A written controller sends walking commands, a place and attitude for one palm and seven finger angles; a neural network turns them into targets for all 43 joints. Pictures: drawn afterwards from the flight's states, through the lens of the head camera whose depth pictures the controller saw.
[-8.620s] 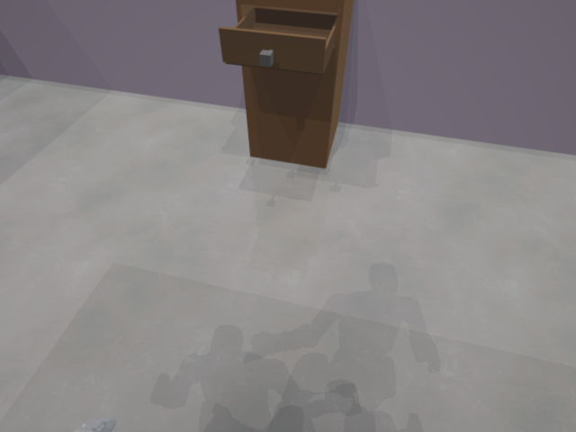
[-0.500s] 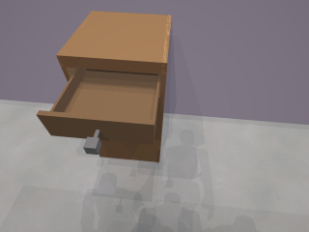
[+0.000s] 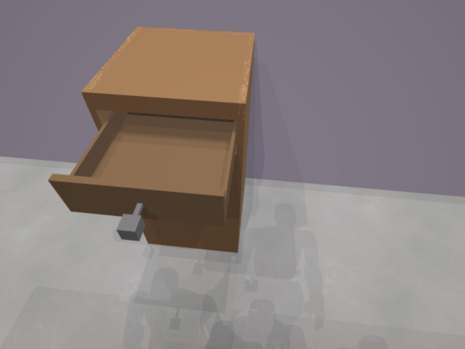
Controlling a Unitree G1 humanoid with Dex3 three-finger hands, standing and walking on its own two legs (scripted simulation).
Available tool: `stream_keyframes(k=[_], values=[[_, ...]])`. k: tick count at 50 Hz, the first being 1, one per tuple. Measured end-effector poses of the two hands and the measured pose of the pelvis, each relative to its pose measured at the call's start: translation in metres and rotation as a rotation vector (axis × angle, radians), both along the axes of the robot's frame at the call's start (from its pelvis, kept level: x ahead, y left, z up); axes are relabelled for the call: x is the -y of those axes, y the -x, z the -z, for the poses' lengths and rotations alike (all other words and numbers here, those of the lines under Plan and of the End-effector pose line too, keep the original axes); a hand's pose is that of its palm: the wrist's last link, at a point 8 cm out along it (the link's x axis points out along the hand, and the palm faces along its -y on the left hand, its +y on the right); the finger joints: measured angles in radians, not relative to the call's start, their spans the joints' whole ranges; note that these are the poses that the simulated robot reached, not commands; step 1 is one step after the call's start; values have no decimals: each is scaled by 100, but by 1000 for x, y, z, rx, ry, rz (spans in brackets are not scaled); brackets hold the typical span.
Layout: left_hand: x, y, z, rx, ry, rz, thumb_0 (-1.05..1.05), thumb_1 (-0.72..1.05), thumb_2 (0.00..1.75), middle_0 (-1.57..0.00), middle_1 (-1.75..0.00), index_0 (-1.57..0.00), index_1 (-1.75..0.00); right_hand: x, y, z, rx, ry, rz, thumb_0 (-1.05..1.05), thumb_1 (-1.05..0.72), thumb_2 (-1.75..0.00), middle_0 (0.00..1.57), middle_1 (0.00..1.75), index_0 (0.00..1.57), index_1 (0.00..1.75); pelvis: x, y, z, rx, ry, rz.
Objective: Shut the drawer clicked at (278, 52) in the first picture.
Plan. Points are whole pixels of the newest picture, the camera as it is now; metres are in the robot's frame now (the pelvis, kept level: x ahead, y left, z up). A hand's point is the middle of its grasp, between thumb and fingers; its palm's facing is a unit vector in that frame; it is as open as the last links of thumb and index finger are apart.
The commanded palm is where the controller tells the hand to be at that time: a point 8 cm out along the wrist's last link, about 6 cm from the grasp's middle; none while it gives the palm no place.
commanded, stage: shuffle to correct the standing spot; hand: left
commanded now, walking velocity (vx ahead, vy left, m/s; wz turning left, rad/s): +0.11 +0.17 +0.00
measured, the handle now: (134, 219) +0.38 +0.25 -0.06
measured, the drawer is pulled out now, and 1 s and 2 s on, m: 0.26 0.26 0.26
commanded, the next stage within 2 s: come to a stop and stand still in 0.10 s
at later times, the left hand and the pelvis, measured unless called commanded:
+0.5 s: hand out of the picture +0.04 +0.20 -0.18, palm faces +0.03 -0.97 -0.22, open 7.4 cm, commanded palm none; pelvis +0.03 +0.02 -0.01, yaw +0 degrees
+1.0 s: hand out of the picture +0.03 +0.15 -0.17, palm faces +0.04 -0.98 -0.18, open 7.3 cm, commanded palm none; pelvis +0.04 -0.01 +0.00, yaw +1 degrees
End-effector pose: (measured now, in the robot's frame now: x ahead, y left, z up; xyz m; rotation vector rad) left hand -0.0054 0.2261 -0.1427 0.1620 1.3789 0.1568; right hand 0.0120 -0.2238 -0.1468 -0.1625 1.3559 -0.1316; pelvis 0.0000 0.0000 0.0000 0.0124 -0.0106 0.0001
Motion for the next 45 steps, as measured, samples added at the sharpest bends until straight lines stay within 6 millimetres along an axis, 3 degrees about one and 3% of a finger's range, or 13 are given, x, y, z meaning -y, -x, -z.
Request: stream_keyframes(k=[6,14,21,26,31,37,45], values=[[-4,6,4,-3,0,-43,0,90,90,-20,-30,-20,-30,1,-2,4,-31,4,-19,0,-91,-90,20,30,20,30,-3,-8,5,3,14,-18],[-23,23,15,-107,13,-75,0,90,90,-20,-30,-20,-30,-15,-25,2,12,37,-21,0,-91,-90,20,30,20,30,-25,-26,12,8,-10,2],[-31,-15,7,-58,-12,-34,1,91,90,-20,-30,-20,-30,-35,-21,6,-16,-8,-2,0,-91,-90,20,30,20,30,-27,-28,7,1,-19,0],[-21,-44,0,14,-13,-6,1,91,90,-20,-30,-20,-30,-32,-19,10,-44,-28,24,1,-92,-90,20,30,20,30,-21,-32,4,1,-8,-2],[-15,-60,-4,44,-19,17,1,93,90,-20,-30,-20,-30,-23,-19,4,-33,-27,41,2,-93,-90,20,30,20,30,-12,-37,0,-5,-4,0],[-6,-63,-5,60,-15,12,1,93,90,-20,-30,-20,-30,-14,-18,1,-41,-26,31,1,-92,-90,20,30,20,30,-2,-38,-2,-4,-2,-7],[10,-42,-3,13,2,-12,1,92,90,-20,-30,-20,-30,-5,-17,0,-60,-31,18,0,-91,-90,20,30,20,30,9,-39,-3,-4,0,-14]])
